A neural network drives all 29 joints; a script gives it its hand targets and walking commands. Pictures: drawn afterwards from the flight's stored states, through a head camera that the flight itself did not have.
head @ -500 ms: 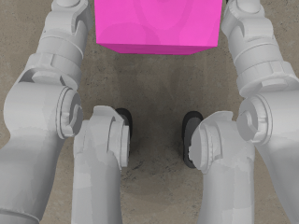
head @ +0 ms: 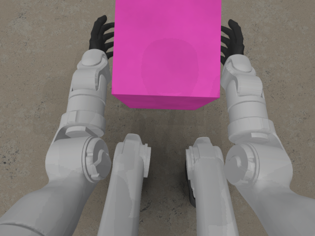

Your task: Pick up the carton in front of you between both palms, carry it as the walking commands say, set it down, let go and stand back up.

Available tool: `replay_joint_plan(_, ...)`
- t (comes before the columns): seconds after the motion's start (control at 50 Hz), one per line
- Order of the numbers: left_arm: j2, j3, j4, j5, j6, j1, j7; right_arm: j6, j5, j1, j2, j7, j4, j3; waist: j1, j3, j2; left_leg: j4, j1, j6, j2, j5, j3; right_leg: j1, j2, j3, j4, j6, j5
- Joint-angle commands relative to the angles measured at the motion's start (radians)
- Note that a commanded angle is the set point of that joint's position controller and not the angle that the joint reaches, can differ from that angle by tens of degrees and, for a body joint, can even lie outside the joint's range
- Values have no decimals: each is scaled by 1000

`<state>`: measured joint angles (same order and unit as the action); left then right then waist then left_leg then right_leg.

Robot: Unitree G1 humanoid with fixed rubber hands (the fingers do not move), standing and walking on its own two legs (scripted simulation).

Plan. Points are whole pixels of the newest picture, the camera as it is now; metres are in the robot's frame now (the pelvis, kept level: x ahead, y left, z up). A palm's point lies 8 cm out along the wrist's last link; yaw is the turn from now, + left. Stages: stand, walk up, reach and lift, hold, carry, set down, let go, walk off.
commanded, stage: reach and lift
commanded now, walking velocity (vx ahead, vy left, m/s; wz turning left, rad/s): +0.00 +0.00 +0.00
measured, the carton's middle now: (164, 66) +0.51 +0.02 -0.14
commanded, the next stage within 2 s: none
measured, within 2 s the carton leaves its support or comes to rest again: neither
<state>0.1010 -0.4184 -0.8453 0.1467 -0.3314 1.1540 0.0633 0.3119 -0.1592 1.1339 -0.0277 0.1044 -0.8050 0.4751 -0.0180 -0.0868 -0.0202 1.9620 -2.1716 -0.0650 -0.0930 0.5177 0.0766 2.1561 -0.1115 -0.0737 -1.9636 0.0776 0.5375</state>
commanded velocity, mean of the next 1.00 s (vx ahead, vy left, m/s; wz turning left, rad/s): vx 0.00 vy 0.00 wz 0.00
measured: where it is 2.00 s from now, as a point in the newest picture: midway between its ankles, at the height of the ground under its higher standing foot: (163, 188)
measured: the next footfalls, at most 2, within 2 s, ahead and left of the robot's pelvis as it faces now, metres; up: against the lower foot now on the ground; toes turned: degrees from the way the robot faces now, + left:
none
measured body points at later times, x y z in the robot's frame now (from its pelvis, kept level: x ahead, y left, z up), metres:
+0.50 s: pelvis +0.03 +0.00 +0.12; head +0.24 +0.01 +0.52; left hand +0.48 +0.17 +0.07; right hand +0.49 -0.14 +0.07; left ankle +0.12 +0.13 -0.40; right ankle +0.12 -0.13 -0.40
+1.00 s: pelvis +0.08 +0.00 +0.27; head +0.18 +0.00 +0.71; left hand +0.44 +0.16 +0.23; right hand +0.45 -0.14 +0.23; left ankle +0.12 +0.13 -0.40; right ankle +0.11 -0.13 -0.40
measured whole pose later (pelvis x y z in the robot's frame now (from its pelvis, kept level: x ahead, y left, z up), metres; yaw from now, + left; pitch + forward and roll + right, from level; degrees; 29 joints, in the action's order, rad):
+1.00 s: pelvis +0.08 +0.00 +0.27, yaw +1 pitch +22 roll +0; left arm -0.09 -0.33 -0.61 0.18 -0.32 0.47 0.04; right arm 0.30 -0.18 0.46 0.13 0.06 -0.59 0.35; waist -0.01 -0.21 -0.01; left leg 1.01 -1.00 -0.03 -0.08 0.40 0.13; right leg 0.98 -0.09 -0.13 -1.02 0.03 0.42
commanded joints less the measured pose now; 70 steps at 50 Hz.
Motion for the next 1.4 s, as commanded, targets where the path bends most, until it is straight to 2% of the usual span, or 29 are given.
replay_joint_plan(0.0, -1051, 371, 14, -77, 6, 625, -266, 0, 72, 676, 1012, -255, -13, -407, -13, -921, 21, -267, 549, 47, -64, -72, -169, -474, -76, 171, 252, -60, -63)
replay_joint_plan(0.12, -1088, 375, 39, -59, -9, 602, -278, 15, 62, 640, 1058, -267, -4, -417, -14, -1026, 15, -355, 668, 44, -67, -88, -169, -582, -77, 169, 344, -50, -77)
replay_joint_plan(0.32, -1189, 539, 161, -131, -34, 459, -284, 42, 133, 485, 1152, -286, 115, -580, -9, -1142, 30, -470, 903, 27, -75, -239, -156, -788, -77, 152, 469, -39, -209)
replay_joint_plan(0.46, -1217, 596, 184, -145, -22, 325, -273, 35, 153, 348, 1186, -281, 138, -648, -8, -1048, 24, -577, 1014, 25, -76, -262, -132, -911, -76, 130, 581, -35, -233)
replay_joint_plan(0.68, -1237, 592, 170, -112, 9, 110, -265, 5, 110, 121, 1199, -275, 117, -640, 1, -851, 24, -795, 1213, 37, -66, -268, -82, -1128, -60, 78, 802, -45, -250)
replay_joint_plan(1.0, -1244, 668, 243, -91, 23, -209, -260, -4, 93, -203, 1192, -281, 187, -722, 11, -613, 25, -1142, 1617, 51, -33, -433, -9, -1554, -17, 2, 1154, -62, -426)
replay_joint_plan(1.1, -1246, 703, 286, -97, -8, -302, -264, 27, 97, -297, 1188, -292, 229, -752, 15, -531, 25, -1258, 1760, 50, -21, -518, 7, -1696, -5, -11, 1265, -63, -511)
replay_joint_plan(1.22, -1241, 747, 366, -115, -84, -396, -272, 104, 114, -394, 1176, -308, 304, -794, 15, -415, 29, -1394, 1920, 45, -9, -584, 10, -1854, 9, -13, 1399, -60, -577)
replay_joint_plan(1.32, -1230, 782, 458, -134, -167, -437, -280, 187, 134, -438, 1162, -321, 390, -823, 19, -305, 22, -1498, 2021, 43, 0, -579, 11, -1968, 15, -15, 1503, -59, -579)
replay_joint_plan(1.38, -1216, 764, 477, -126, -217, -451, -284, 236, 123, -456, 1149, -326, 406, -808, 20, -208, 21, -1545, 2036, 45, 1, -522, 6, -1996, 17, -13, 1551, -63, -533)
